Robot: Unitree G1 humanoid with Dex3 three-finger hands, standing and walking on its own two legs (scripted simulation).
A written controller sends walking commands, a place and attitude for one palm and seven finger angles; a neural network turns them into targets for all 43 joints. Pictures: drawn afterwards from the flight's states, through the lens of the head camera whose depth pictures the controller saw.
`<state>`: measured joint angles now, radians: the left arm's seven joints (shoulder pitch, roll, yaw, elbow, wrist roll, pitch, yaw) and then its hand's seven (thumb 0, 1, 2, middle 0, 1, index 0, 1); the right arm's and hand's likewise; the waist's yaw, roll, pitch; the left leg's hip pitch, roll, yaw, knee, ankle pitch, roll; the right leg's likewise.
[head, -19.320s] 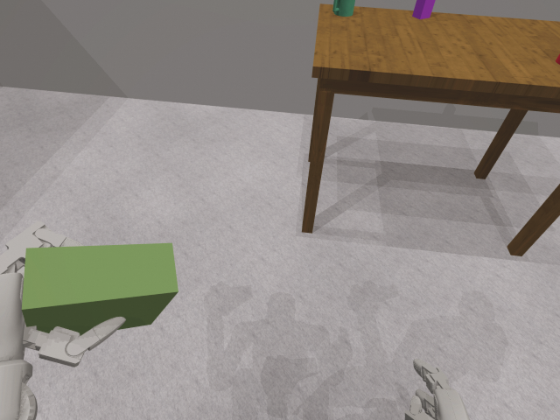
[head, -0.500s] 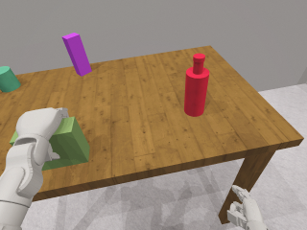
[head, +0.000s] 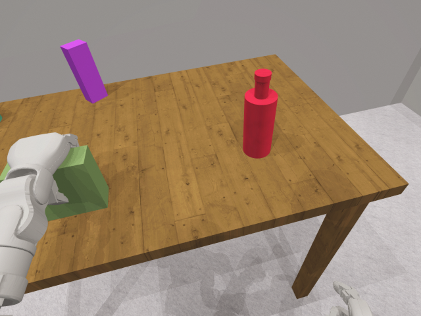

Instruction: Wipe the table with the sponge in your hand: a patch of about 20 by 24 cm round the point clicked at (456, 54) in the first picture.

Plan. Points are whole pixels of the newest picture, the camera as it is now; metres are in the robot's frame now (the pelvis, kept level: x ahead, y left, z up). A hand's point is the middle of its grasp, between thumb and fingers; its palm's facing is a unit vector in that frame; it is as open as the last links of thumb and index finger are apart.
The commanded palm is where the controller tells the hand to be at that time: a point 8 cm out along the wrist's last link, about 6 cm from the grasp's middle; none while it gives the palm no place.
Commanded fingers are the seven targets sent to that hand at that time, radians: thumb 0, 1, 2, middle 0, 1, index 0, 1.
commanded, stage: wipe forward along the first lane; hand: left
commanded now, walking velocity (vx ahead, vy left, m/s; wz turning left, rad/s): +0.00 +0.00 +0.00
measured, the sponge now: (66, 192) +0.30 +0.34 +0.08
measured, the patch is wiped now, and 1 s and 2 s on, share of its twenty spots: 0.15 0.50 0.70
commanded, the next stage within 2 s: slide across to the middle lane in 0.92 s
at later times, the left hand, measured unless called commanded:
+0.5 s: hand (58, 155) +0.36 +0.36 +0.13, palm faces -0.11 +0.00 -0.99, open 9.9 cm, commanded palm +0.35 +0.35 +0.17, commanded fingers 0.00 0.10 1.30 -1.20 -1.60 -1.20 -1.60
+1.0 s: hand (61, 139) +0.40 +0.38 +0.13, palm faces -0.17 +0.00 -0.99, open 9.9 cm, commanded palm +0.40 +0.36 +0.17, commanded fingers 0.00 0.10 1.30 -1.20 -1.60 -1.20 -1.60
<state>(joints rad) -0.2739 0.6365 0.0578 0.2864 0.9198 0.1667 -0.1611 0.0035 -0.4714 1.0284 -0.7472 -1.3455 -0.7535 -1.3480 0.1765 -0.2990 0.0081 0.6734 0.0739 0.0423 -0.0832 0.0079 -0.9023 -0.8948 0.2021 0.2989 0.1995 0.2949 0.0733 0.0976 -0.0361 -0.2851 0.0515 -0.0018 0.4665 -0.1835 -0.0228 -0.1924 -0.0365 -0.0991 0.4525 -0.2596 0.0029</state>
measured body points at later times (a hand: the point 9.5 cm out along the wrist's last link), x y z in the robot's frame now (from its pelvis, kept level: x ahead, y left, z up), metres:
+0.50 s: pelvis +0.00 +0.01 +0.00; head +0.01 -0.01 +0.45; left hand +0.36 +0.35 +0.19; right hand +0.15 -0.24 -0.12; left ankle +0.04 +0.14 -0.74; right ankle -0.01 -0.12 -0.74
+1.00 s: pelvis +0.01 +0.02 +0.00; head +0.04 +0.00 +0.45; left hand +0.41 +0.38 +0.19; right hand +0.10 -0.26 -0.13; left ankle +0.04 +0.14 -0.74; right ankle -0.01 -0.12 -0.74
